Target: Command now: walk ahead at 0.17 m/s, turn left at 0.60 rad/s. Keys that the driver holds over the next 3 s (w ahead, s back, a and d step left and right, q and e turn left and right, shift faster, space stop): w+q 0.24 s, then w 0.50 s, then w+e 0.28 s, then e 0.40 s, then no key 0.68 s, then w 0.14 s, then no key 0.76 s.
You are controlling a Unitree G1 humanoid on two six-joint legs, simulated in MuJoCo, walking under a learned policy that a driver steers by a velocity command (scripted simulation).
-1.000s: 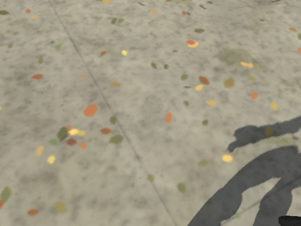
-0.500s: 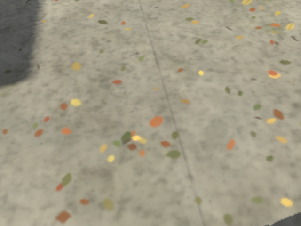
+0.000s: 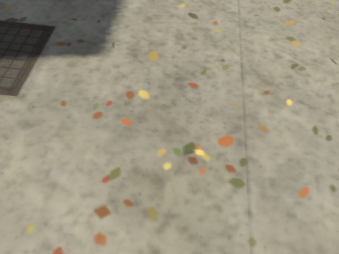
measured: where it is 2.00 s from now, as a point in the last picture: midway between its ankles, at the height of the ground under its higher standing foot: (127, 205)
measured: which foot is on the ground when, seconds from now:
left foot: down 0.00-0.16, up 0.18-0.58, down 0.60-1.00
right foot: up 0.00-0.14, down 0.16-0.62, up 0.64-1.00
